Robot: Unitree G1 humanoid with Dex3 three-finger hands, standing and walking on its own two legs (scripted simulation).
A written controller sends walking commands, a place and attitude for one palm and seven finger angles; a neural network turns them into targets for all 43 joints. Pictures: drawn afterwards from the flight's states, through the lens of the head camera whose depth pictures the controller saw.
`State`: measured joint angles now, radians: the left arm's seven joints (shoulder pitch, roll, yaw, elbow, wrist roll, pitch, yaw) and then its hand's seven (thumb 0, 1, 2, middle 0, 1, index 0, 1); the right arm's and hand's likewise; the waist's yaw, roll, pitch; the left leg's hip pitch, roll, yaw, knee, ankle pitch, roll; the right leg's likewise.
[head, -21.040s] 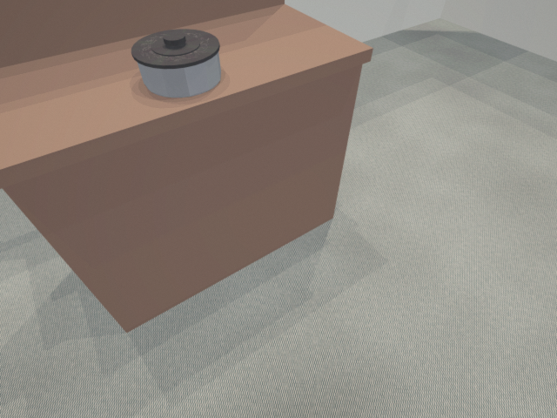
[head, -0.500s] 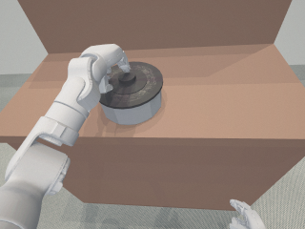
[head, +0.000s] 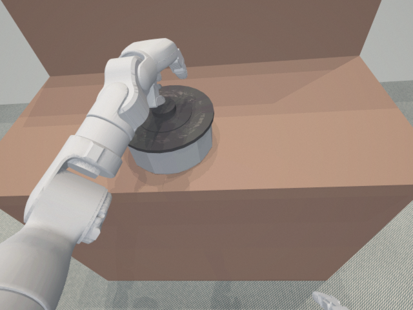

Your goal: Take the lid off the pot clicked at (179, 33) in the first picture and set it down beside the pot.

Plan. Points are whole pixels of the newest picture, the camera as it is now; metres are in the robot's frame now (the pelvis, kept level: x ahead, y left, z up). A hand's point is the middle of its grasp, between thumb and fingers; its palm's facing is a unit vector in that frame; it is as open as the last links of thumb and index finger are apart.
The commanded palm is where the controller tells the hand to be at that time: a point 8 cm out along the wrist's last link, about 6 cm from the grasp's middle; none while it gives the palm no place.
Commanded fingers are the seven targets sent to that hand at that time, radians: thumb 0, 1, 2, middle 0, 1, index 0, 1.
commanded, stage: move the open hand above the knob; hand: left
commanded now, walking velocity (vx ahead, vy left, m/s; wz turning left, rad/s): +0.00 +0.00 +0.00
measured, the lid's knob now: (163, 107) +0.48 +0.09 +0.15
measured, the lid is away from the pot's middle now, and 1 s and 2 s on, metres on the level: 0.00 0.00 0.00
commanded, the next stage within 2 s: lower the open fingers around the knob in 0.36 s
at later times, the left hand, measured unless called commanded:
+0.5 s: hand (146, 98) +0.44 +0.11 +0.21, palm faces -0.25 -0.07 -0.97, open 10.2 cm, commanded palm +0.43 +0.11 +0.27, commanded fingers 0.00 -0.40 1.65 -0.85 -0.08 -0.85 -0.08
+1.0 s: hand (159, 106) +0.45 +0.09 +0.18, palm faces -0.34 -0.09 -0.94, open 10.3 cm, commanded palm +0.44 +0.10 +0.24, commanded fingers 0.00 -0.40 1.65 -0.85 -0.08 -0.85 -0.08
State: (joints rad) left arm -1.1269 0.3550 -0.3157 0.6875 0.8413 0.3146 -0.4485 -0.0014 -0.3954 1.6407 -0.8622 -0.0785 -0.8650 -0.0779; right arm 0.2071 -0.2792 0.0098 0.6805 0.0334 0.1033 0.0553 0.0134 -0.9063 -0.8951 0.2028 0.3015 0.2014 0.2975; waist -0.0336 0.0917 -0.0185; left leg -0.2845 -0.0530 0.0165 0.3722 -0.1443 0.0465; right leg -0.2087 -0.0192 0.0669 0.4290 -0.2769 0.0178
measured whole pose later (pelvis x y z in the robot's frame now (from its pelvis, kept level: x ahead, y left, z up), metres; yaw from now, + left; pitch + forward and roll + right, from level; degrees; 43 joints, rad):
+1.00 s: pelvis -0.01 +0.00 +0.00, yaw +0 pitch +3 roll +1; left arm -1.14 0.30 -0.35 0.85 0.84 0.36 -0.46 0.00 -0.40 1.64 -0.86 -0.08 -0.86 -0.08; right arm 0.20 -0.28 0.02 0.70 0.03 0.10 0.03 0.01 -0.91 -0.89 0.20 0.30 0.20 0.30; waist -0.05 0.07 -0.03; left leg -0.29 -0.05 0.01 0.36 -0.13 0.05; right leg -0.21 -0.02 0.07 0.41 -0.26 0.02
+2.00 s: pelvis +0.00 +0.00 +0.00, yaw +0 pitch +4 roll +0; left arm -1.13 0.30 -0.36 0.86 0.85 0.37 -0.46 0.00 -0.39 1.64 -0.83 -0.07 -0.86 -0.08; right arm 0.20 -0.27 0.03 0.69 0.03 0.12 0.01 0.01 -0.90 -0.89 0.20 0.30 0.20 0.30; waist -0.05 0.06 -0.05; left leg -0.29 -0.05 0.01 0.37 -0.14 0.05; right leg -0.21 -0.02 0.06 0.41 -0.26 0.02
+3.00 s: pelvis +0.00 -0.01 +0.00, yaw +0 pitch +3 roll +1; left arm -1.05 0.31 -0.38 0.75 0.84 0.39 -0.46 0.00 0.18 0.94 -0.55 -0.91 -0.60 -0.94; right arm 0.18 -0.28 0.02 0.70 0.02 0.10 0.02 0.01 -0.91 -0.89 0.20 0.30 0.20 0.30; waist -0.03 0.07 -0.05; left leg -0.27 -0.04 0.01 0.37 -0.14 0.04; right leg -0.19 -0.01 0.06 0.42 -0.27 0.01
